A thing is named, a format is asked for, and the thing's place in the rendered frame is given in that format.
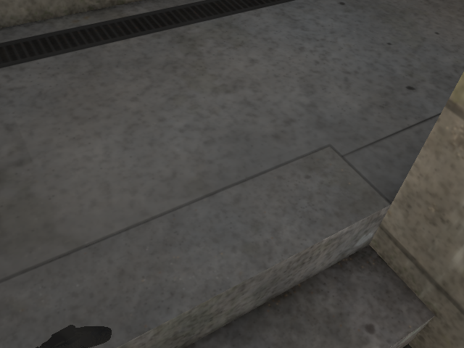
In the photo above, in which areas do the stairs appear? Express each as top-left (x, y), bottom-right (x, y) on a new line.
top-left (117, 205), bottom-right (435, 348)

